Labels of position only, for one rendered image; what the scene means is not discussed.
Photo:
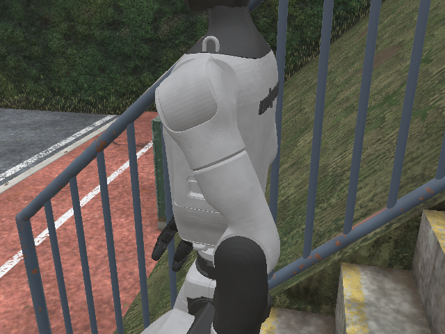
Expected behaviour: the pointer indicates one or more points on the stairs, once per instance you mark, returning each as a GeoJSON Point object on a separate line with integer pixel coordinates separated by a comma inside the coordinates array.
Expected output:
{"type": "Point", "coordinates": [379, 300]}

